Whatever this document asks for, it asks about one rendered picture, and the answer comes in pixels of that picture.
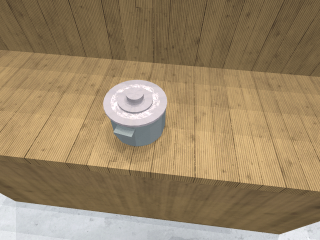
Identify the knob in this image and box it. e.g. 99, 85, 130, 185
126, 87, 144, 103

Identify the table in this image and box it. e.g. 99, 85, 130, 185
0, 0, 320, 235

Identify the pot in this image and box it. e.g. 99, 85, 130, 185
110, 110, 166, 147

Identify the lid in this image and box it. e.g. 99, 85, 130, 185
103, 80, 167, 128

